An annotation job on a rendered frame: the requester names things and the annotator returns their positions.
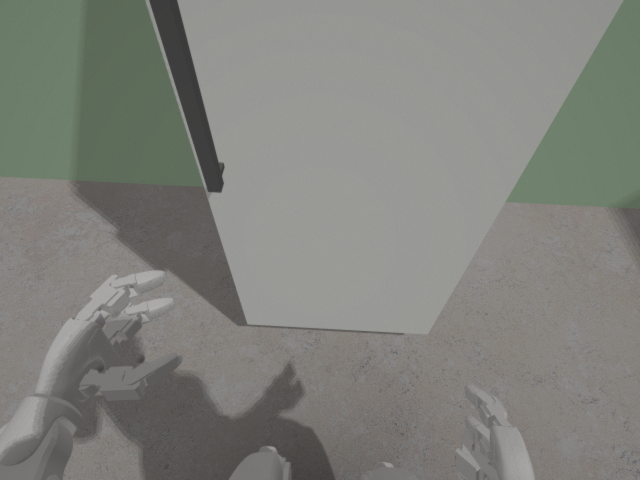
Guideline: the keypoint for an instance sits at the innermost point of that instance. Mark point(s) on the robot left shin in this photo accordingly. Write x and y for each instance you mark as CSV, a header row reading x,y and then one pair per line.
x,y
268,449

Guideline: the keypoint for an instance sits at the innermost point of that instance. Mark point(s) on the robot shin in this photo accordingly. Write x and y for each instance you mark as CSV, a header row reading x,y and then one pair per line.
x,y
268,449
383,464

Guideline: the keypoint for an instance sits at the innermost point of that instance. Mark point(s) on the robot left forearm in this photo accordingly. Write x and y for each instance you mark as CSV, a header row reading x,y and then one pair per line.
x,y
37,442

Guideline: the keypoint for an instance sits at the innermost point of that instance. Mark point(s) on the robot right shin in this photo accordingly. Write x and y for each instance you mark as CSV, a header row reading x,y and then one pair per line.
x,y
383,464

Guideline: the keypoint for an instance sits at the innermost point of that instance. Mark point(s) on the robot right hand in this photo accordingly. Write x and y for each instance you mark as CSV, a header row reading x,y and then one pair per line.
x,y
503,454

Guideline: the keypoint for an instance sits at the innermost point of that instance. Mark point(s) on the robot left hand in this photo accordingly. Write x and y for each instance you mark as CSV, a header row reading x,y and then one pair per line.
x,y
68,371

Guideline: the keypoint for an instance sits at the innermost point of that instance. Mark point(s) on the fridge door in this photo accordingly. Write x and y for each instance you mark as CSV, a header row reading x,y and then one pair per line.
x,y
369,145

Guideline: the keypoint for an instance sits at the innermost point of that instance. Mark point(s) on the handle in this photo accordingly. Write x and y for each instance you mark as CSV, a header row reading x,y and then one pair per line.
x,y
171,29

